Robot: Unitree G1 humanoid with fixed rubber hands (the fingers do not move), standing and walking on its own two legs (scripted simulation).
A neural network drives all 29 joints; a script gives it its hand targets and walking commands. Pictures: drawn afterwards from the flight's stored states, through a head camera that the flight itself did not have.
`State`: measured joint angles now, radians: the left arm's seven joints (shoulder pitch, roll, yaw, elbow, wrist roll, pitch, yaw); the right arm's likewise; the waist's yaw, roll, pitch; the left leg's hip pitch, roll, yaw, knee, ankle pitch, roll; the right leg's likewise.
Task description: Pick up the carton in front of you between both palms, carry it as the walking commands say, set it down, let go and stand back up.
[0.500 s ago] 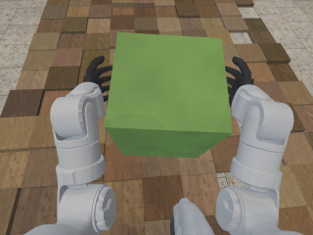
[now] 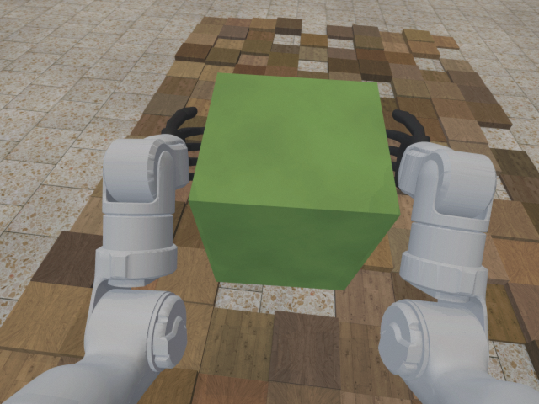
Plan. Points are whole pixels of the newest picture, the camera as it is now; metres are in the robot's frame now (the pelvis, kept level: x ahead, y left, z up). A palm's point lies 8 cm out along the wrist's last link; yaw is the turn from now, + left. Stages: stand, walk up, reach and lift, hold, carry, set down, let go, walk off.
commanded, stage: carry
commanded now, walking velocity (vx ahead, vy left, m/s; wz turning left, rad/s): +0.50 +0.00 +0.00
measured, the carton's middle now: (287, 193) +0.40 +0.03 +0.12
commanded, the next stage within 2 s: none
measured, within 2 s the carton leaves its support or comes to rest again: neither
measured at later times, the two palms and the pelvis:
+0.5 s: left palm (237, 112) +0.61 +0.14 +0.10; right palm (391, 123) +0.62 -0.16 +0.10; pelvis +0.28 +0.00 +0.01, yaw +0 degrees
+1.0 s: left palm (230, 30) +0.92 +0.21 +0.13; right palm (350, 40) +0.91 -0.09 +0.14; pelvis +0.56 +0.06 -0.01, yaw -1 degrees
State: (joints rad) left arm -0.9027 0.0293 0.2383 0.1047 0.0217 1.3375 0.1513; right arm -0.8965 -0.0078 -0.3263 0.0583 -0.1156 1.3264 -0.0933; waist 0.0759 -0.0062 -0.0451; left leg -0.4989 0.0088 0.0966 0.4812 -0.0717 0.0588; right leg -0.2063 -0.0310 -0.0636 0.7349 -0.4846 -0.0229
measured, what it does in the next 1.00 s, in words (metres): walks ahead: right foot, then left foot 0.04 m lower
